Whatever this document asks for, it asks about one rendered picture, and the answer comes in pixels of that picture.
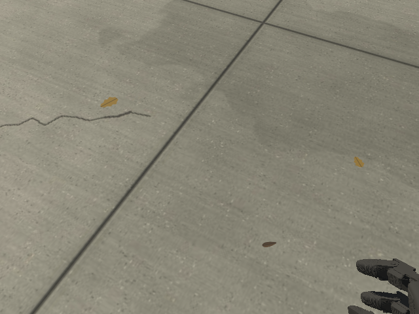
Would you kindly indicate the right robot hand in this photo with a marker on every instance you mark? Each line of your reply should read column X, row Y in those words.
column 397, row 273

